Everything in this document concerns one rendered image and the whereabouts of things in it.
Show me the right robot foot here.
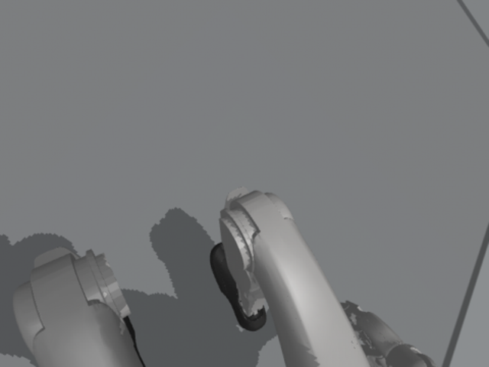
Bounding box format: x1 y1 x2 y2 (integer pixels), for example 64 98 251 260
210 242 267 331

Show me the right robot hand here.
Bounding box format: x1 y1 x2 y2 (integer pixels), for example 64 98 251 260
340 300 405 367

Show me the right robot arm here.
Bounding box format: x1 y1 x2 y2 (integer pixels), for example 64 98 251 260
386 344 437 367

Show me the left robot foot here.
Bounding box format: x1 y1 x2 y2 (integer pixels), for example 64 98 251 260
123 316 146 367

